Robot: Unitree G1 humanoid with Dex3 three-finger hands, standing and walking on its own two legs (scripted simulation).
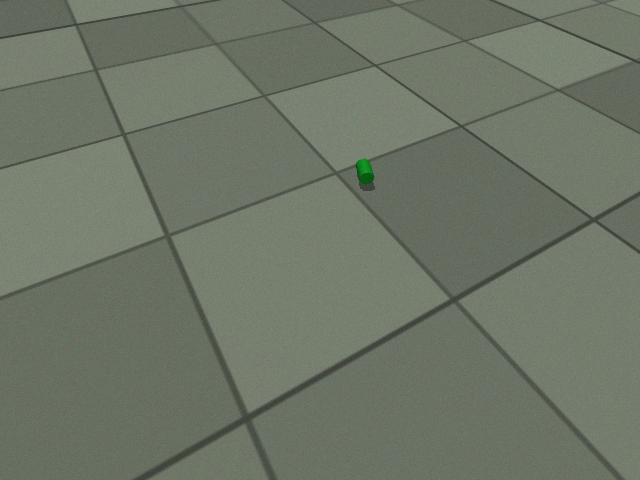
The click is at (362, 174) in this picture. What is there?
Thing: lying can
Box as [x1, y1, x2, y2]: [356, 159, 373, 183]
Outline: 361,159 356,163 358,176 362,183 369,183 373,179 370,164 368,160
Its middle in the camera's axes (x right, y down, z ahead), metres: +0.22 -0.32 +1.89
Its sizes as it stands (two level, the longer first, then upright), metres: 0.106 0.072 0.072
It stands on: the floor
